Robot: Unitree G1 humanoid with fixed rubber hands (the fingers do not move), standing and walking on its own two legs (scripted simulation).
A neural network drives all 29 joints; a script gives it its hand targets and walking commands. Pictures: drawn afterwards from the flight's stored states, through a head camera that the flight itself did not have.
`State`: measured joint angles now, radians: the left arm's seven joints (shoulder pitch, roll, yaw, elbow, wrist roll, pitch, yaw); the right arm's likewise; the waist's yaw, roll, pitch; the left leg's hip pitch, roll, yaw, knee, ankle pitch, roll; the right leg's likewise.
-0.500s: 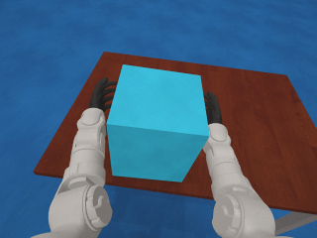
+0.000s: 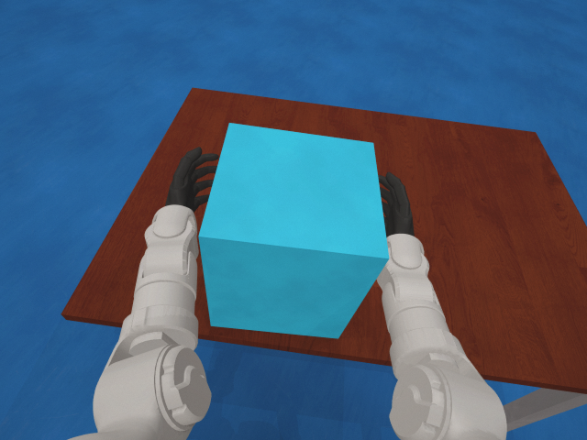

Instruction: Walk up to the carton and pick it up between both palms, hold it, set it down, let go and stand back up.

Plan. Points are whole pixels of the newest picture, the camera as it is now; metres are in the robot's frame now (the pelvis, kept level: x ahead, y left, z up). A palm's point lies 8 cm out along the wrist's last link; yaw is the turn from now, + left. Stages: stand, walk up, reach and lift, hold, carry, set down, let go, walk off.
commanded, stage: set down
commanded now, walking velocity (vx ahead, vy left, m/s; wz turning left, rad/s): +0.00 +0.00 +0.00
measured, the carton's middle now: (287, 239) +0.41 +0.04 +0.03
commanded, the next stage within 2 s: none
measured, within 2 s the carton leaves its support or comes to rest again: rests again in 0.06 s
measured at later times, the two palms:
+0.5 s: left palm (178, 209) +0.40 +0.19 +0.09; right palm (391, 229) +0.40 -0.11 +0.08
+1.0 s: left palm (175, 211) +0.40 +0.20 +0.08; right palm (387, 229) +0.40 -0.10 +0.08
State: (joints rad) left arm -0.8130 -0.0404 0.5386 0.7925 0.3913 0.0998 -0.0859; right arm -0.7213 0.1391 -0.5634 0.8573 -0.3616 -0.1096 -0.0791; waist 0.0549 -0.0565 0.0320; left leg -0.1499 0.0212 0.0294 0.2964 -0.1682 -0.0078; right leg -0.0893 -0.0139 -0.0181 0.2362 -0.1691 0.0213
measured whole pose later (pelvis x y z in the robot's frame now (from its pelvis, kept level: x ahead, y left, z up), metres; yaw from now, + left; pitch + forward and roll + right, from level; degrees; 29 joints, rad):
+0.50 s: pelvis +0.00 +0.00 +0.00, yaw +1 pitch +1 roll +0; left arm -0.81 -0.05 0.58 0.79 0.43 0.08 -0.11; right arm -0.73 0.17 -0.63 0.84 -0.43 -0.14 -0.06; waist 0.05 -0.05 0.04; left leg -0.15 0.02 0.02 0.30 -0.17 -0.01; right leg -0.09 -0.02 -0.03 0.24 -0.17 0.02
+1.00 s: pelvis +0.00 +0.00 +0.00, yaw +1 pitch +2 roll +0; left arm -0.81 -0.05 0.61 0.79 0.45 0.06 -0.13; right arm -0.73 0.19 -0.64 0.82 -0.47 -0.17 -0.06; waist 0.04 -0.04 0.06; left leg -0.16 0.01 0.01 0.30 -0.17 0.00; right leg -0.09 -0.03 -0.04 0.24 -0.18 0.03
